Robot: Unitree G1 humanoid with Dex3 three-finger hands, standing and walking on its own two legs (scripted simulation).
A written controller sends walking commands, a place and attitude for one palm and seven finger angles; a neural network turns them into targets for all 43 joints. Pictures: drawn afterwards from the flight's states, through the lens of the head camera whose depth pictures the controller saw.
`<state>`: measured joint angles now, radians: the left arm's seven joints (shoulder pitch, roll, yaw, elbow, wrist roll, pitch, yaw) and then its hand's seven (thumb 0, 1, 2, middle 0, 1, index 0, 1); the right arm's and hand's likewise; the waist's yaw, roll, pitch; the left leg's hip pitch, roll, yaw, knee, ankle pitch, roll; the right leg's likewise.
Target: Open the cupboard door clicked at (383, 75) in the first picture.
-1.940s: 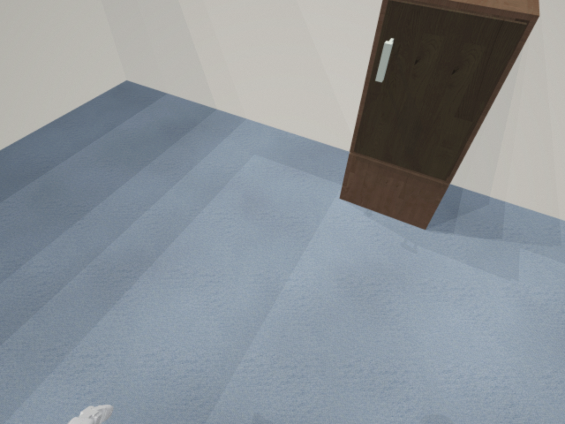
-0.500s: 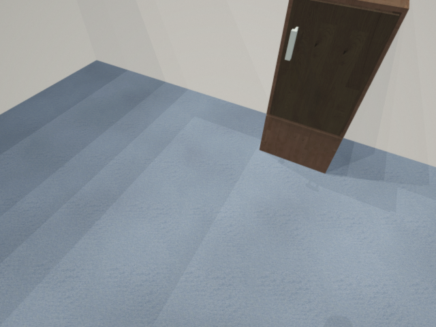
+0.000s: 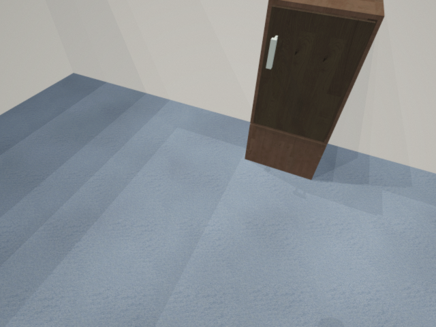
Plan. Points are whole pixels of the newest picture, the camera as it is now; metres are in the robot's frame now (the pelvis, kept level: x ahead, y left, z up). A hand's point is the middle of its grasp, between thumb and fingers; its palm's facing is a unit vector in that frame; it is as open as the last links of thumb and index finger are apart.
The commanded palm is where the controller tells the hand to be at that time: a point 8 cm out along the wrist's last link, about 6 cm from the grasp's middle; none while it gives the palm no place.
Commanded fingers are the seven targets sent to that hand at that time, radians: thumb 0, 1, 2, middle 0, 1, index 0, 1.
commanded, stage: walk to a spot facing it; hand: left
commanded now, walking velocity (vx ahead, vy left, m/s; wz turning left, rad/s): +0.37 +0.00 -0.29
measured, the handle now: (272, 52) +1.22 -0.17 -0.01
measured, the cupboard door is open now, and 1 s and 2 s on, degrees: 0 0 0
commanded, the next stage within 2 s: turn to face it in 0.60 s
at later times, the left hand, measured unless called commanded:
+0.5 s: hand out of the picture +0.10 +0.15 -0.17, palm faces -0.01 -0.99 -0.16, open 7.3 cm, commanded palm none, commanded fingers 0.00 0.90 0.90 -0.20 -0.30 -0.20 -0.30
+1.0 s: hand (182, 191) +0.52 +0.14 -0.16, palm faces -0.28 -0.94 -0.20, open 7.3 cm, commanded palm none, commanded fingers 0.00 0.90 0.90 -0.20 -0.30 -0.20 -0.30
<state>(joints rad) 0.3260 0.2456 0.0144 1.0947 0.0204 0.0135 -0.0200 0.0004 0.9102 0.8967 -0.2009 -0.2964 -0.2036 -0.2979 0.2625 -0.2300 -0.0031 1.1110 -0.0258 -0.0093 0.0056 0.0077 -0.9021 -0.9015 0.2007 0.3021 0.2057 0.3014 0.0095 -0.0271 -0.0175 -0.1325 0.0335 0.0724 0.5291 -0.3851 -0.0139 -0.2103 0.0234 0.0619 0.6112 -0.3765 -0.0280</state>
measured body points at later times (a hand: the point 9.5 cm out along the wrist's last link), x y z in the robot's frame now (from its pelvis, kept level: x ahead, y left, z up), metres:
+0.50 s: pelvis +0.19 -0.01 +0.00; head +0.23 -0.01 +0.44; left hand +0.11 +0.20 -0.15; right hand +0.29 -0.24 -0.15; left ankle +0.35 +0.09 -0.70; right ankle +0.02 -0.10 -0.73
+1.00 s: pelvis +0.38 -0.01 +0.00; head +0.40 -0.02 +0.45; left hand +0.53 +0.19 -0.14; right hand +0.28 -0.22 -0.15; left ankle +0.36 +0.08 -0.73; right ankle +0.41 -0.14 -0.71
